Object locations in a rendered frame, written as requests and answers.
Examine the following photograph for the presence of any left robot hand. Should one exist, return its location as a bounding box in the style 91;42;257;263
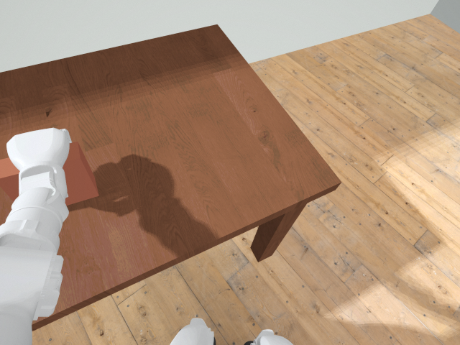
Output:
6;128;72;198

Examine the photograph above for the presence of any robot left shin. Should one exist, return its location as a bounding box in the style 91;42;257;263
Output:
190;318;208;328

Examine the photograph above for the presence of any left robot forearm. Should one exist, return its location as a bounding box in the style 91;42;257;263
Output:
0;162;69;255

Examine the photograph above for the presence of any robot left thigh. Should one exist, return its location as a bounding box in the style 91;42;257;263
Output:
170;324;214;345

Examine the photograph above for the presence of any sponge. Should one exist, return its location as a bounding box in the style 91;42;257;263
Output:
0;142;99;206

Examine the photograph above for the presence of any left robot upper arm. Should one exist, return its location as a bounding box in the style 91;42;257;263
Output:
0;246;64;345

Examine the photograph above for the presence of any table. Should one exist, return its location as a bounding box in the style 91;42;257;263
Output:
0;24;341;331

